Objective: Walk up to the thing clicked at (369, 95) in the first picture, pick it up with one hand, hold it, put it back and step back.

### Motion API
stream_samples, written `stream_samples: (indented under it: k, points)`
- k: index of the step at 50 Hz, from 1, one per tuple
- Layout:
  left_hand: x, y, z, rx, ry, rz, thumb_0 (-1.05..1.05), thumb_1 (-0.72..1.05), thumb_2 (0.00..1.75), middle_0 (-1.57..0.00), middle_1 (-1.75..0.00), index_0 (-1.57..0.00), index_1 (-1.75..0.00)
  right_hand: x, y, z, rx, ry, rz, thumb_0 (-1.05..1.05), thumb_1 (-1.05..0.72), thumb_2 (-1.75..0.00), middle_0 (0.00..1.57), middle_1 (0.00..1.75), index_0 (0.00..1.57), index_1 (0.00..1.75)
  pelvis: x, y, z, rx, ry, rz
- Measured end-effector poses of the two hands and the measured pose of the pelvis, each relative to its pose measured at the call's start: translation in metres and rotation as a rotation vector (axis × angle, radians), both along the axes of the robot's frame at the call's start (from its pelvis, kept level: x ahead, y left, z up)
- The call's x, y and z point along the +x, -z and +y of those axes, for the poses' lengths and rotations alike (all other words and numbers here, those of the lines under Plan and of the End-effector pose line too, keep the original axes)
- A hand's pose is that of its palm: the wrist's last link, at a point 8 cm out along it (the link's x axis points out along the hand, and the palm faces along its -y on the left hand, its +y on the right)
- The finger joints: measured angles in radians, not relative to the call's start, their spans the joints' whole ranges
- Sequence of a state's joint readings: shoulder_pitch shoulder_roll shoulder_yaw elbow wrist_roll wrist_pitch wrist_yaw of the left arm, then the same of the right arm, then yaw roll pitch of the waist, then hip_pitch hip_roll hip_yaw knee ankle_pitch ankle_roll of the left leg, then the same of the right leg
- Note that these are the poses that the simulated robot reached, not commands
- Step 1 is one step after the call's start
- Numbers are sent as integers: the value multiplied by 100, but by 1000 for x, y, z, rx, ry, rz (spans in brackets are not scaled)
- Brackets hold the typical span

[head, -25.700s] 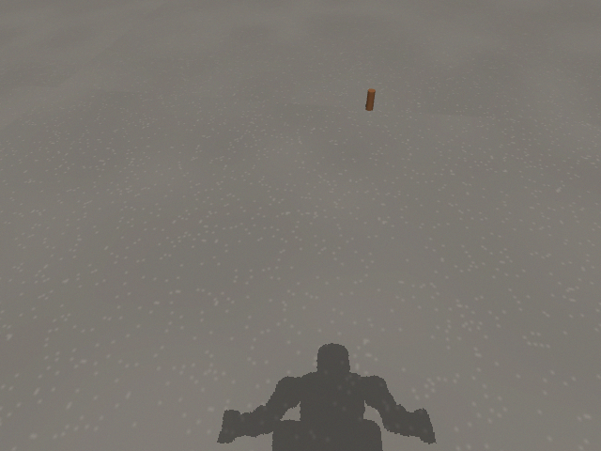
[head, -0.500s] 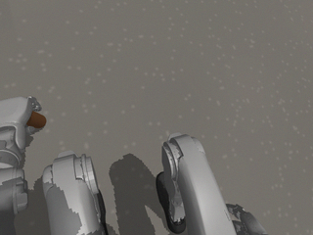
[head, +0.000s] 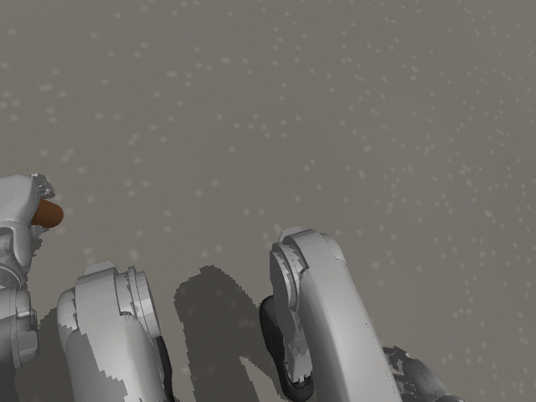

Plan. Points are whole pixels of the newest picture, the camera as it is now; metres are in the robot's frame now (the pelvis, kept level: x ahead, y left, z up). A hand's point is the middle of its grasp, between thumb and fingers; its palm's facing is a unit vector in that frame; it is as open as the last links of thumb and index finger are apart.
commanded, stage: rest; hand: left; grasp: from above
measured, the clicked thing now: (35, 211) +0.43 +0.32 -0.24
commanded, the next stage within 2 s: open in 0.10 s
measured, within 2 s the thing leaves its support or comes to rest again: neither
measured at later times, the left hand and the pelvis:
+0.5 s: hand (25, 218) +0.41 +0.32 -0.20, palm faces -0.40 -0.14 -0.90, open 9.1 cm; pelvis +0.00 +0.00 -0.01, yaw -1 degrees
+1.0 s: hand (23, 220) +0.40 +0.32 -0.20, palm faces -0.42 -0.15 -0.89, open 12.6 cm; pelvis +0.00 +0.00 -0.01, yaw -1 degrees
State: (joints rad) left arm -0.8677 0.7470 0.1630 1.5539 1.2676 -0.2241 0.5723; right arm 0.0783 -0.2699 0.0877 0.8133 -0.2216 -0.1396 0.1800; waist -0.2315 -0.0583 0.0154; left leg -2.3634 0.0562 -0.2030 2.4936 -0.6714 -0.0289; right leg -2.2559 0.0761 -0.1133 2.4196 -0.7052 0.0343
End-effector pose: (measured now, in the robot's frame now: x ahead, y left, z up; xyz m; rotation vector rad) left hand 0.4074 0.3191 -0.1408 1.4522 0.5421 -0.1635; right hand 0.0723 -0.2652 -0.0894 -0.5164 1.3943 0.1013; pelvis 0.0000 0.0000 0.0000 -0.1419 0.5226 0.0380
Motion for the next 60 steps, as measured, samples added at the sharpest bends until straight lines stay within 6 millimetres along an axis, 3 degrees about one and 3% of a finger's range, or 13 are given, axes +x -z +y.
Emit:
stream_samples:
  k: [14,19,33,60]
  points:
    - [1,0,3,-13,-9,-2,-2,36,39,-102,-47,-88,-41,-6,-1,2,14,-31,-16,0,-91,-90,21,30,20,29,-4,6,0,-7,7,-32]
    - [1,3,1,-18,2,-3,-1,32,41,-87,-50,-80,-46,-11,-4,2,6,-30,-13,1,-90,-90,21,30,20,29,-4,6,1,-12,10,-36]
    - [6,7,1,-6,-13,-25,0,0,63,-52,-65,-52,-64,-11,-8,3,20,-45,3,1,-90,-90,21,30,20,30,-2,5,2,-19,10,-30]
    - [6,3,4,-11,2,-34,0,-37,93,-19,-95,-19,-94,-15,-8,-1,14,-40,18,1,-90,-90,21,30,20,30,-2,4,0,-14,11,-30]
